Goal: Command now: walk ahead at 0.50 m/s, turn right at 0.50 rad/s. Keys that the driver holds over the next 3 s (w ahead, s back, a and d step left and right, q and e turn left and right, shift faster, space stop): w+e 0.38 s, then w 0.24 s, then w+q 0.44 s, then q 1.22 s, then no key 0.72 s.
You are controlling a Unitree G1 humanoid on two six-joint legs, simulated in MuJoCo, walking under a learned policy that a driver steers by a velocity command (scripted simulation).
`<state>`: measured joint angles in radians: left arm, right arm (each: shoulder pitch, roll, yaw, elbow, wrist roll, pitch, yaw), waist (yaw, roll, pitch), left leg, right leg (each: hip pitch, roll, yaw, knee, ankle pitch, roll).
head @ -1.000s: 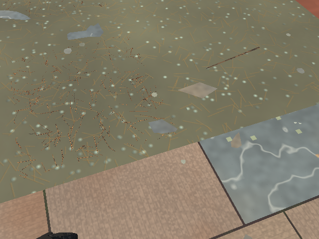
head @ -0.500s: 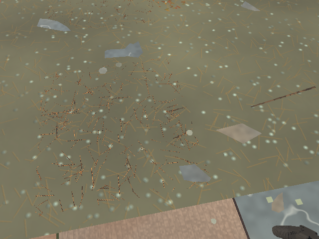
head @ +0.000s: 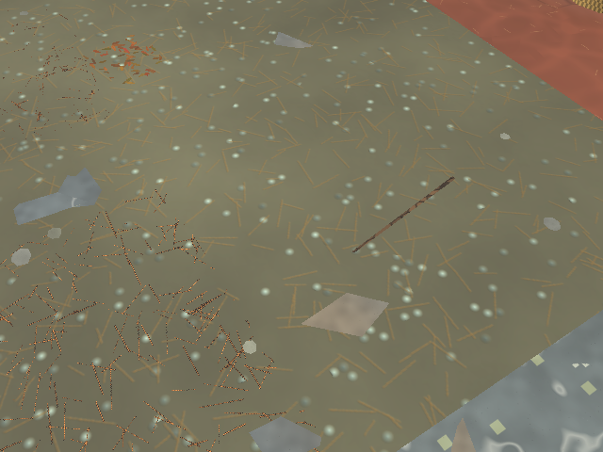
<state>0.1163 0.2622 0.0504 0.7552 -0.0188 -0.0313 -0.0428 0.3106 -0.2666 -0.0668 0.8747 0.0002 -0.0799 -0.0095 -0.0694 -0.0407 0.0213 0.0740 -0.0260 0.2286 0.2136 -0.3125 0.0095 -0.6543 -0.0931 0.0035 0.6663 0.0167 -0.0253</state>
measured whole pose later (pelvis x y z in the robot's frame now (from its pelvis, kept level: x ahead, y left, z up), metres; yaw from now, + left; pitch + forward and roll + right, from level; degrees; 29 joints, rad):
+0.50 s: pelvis +0.29 -0.04 +0.00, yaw -16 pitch +2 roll +0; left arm 0.34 0.29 0.08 0.74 -0.02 -0.04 0.01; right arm 0.03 -0.28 -0.04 0.72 0.00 -0.10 0.02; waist 0.08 0.04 0.02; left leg -0.58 0.04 -0.08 0.53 0.05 -0.04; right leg -0.10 0.11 0.15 0.39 -0.32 -0.07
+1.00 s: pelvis +0.56 -0.10 +0.00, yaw -11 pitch +2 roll +1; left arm 0.03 0.26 0.04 0.63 -0.01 -0.10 -0.02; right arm 0.42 -0.28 -0.06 0.84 0.03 -0.05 -0.01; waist -0.12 -0.02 0.01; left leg -0.09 -0.06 -0.14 0.38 -0.33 0.03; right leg -0.49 -0.01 0.08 0.48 -0.04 0.03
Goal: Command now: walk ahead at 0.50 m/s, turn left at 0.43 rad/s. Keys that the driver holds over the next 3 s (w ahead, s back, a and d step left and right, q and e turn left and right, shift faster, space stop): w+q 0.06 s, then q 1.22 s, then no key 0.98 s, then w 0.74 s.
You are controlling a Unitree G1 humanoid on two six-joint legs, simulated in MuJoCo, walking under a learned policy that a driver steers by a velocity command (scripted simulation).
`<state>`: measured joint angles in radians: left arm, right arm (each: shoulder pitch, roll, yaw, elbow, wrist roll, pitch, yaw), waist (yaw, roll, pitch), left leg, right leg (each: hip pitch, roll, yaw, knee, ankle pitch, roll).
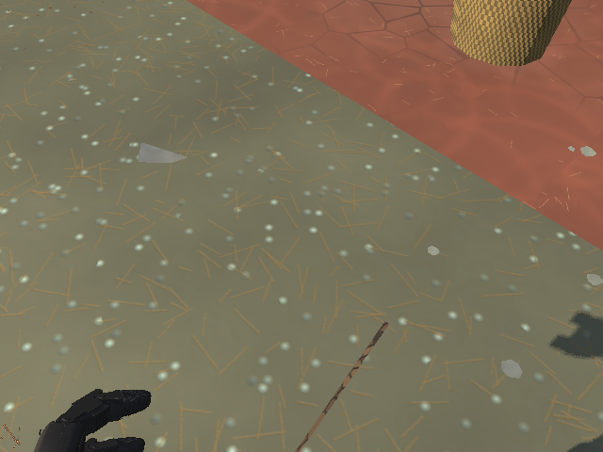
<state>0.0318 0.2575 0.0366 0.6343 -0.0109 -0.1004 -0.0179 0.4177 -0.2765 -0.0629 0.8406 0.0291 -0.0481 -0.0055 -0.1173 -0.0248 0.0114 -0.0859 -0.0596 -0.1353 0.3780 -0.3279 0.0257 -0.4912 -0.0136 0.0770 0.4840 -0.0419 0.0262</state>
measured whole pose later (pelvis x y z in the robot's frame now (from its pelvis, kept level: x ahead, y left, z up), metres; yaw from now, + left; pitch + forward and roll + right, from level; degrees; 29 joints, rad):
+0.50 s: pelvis +0.18 +0.02 -0.02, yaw +18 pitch +2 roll -2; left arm 0.18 0.31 0.09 0.78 -0.01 -0.03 0.02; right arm 0.11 -0.32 -0.08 0.60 0.00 0.02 0.03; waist 0.04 0.01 0.06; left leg -0.47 0.00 0.01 0.58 -0.15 0.06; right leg -0.24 -0.08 -0.15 0.75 -0.49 0.04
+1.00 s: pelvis +0.24 -0.01 +0.00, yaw +36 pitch +1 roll +1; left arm 0.17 0.27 0.07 0.73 0.03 0.00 0.02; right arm 0.18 -0.34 -0.10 0.61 0.01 0.05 -0.02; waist 0.00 0.05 0.03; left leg -0.54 -0.12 -0.14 1.02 -0.44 -0.03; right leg -0.29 -0.01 0.01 0.51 -0.24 -0.01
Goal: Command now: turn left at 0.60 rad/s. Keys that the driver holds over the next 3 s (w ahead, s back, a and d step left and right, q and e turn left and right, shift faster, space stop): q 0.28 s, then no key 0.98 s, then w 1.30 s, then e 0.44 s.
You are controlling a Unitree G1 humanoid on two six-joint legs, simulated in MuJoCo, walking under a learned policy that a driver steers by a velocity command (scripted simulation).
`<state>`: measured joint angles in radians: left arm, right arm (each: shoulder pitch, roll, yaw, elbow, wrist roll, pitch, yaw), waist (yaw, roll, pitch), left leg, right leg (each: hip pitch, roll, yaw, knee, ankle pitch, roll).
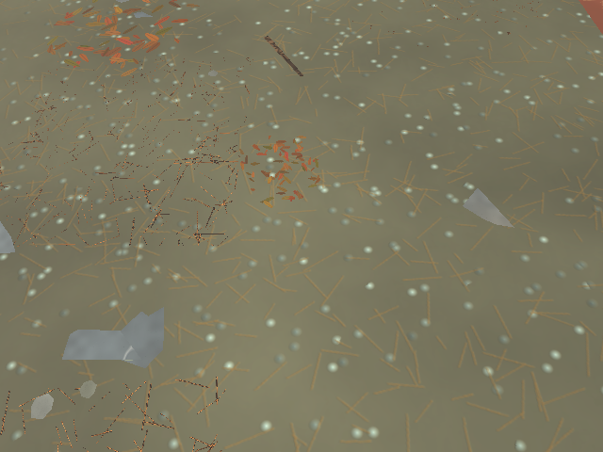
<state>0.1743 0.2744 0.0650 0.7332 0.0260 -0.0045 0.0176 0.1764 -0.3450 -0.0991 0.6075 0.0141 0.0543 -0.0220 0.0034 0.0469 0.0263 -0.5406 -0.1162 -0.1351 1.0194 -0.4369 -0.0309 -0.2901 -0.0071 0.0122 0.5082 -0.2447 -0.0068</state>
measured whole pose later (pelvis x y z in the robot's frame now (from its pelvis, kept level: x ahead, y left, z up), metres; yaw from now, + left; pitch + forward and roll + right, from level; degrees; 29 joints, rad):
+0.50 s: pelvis -0.01 +0.05 +0.01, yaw +15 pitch +1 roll -1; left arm 0.15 0.34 0.09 0.76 0.00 0.03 0.03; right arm 0.16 -0.27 -0.05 0.62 -0.01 0.02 -0.01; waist 0.01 -0.05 0.05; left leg -0.26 -0.03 -0.02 0.46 -0.22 0.05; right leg -0.50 -0.05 0.00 1.07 -0.39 0.09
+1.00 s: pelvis +0.00 +0.03 +0.00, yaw +16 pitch -1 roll +0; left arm 0.18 0.24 0.02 0.82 0.01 -0.02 0.02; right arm 0.18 -0.25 -0.04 0.82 -0.01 0.03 -0.02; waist 0.00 0.00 0.03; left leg -0.21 -0.04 -0.05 0.51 -0.27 0.02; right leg -0.20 -0.02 0.00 0.51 -0.29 0.02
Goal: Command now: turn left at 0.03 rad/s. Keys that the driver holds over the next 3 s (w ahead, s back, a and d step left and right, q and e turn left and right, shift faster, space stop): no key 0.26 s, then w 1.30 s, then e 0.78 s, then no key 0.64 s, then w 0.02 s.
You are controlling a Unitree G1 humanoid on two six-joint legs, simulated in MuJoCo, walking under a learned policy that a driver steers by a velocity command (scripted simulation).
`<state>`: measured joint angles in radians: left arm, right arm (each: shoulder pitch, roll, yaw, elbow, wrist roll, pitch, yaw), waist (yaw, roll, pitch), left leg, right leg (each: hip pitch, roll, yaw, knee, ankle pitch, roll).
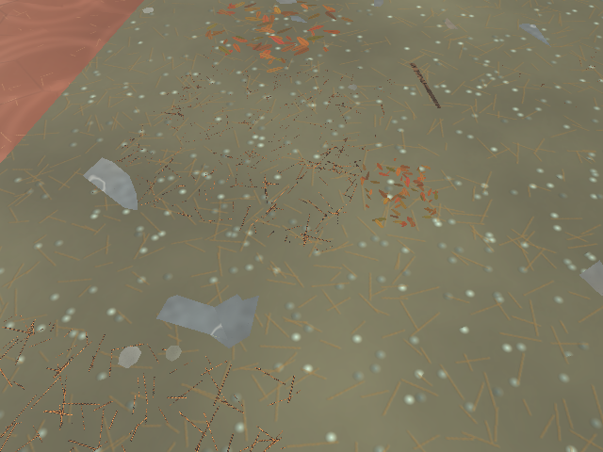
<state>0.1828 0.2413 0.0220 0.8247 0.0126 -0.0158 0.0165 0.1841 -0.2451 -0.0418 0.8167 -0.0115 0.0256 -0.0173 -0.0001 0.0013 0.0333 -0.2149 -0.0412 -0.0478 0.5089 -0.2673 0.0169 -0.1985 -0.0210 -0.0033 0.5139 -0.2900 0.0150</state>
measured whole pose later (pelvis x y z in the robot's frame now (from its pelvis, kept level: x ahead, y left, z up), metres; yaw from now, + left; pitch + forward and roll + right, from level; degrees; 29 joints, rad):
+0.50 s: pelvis +0.04 +0.01 +0.00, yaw +0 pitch -1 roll +0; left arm 0.32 0.27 0.04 0.97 -0.03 -0.04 0.02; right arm 0.24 -0.24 -0.05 1.00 0.03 -0.06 0.00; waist 0.00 -0.02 0.00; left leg -0.22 -0.02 0.02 0.56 -0.37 0.07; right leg -0.15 -0.02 0.01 0.52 -0.36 -0.01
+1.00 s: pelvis +0.27 -0.03 -0.02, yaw +0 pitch +1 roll +0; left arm -0.01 0.26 0.04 0.79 -0.02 -0.09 -0.04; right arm 0.43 -0.25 -0.03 1.06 0.00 -0.06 -0.01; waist -0.06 0.00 0.05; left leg -0.01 0.01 -0.05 0.81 -0.52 0.02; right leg -0.50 0.02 -0.06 0.60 -0.13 -0.08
